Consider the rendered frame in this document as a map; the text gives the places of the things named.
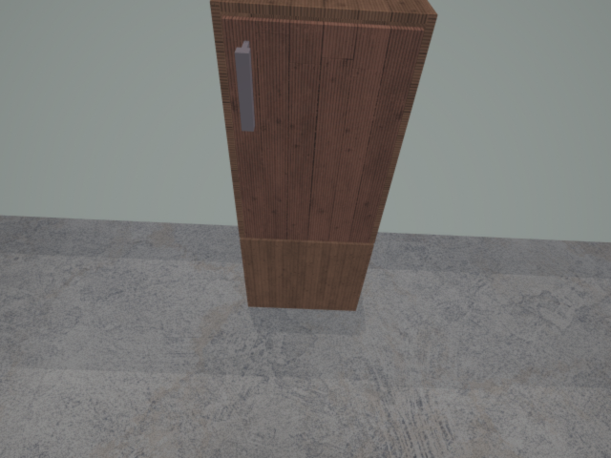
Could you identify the cupboard door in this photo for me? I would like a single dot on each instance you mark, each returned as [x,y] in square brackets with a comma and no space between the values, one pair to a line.
[328,102]

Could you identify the handle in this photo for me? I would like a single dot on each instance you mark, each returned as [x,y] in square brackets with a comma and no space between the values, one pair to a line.
[245,86]

